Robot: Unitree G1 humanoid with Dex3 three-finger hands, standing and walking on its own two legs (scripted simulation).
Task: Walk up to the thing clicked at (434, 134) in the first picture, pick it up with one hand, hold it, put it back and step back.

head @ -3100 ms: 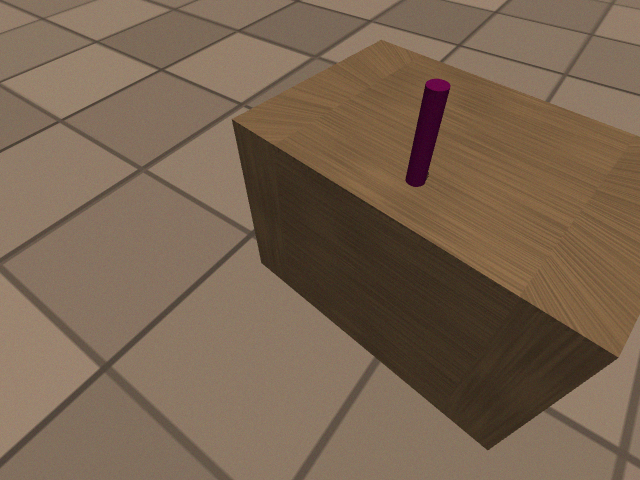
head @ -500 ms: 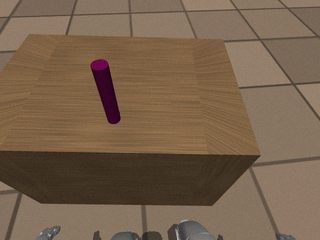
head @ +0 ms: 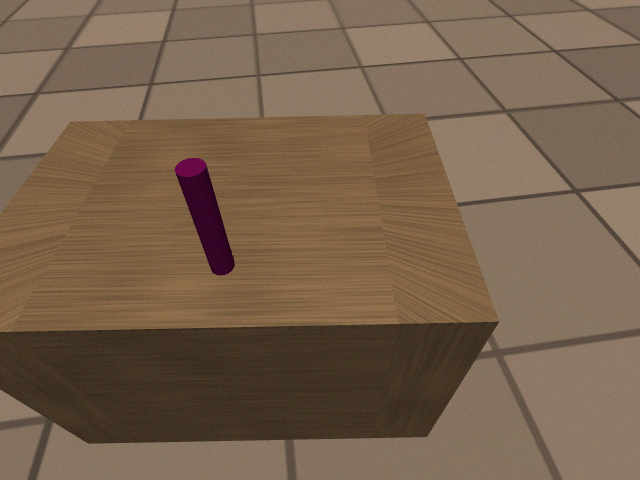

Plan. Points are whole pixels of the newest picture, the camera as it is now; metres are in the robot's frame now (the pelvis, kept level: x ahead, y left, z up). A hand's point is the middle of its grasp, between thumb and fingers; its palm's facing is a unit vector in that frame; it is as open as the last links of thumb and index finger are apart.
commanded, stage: walk up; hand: left
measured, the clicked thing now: (208, 223) +0.51 +0.20 +0.01
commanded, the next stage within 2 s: stand in 1.20 s
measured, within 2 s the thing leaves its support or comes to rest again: neither
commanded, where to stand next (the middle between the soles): +0.08 +0.00 m, yaw +2 degrees
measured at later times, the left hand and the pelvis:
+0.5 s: hand out of the picture +0.13 +0.26 -0.13, palm faces -0.01 -0.94 -0.33, open 7.4 cm; pelvis +0.02 +0.01 +0.02, yaw +0 degrees
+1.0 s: hand out of the picture +0.11 +0.27 -0.13, palm faces -0.02 -0.94 -0.33, open 7.4 cm; pelvis +0.03 +0.02 +0.03, yaw +0 degrees
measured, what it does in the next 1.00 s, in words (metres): stands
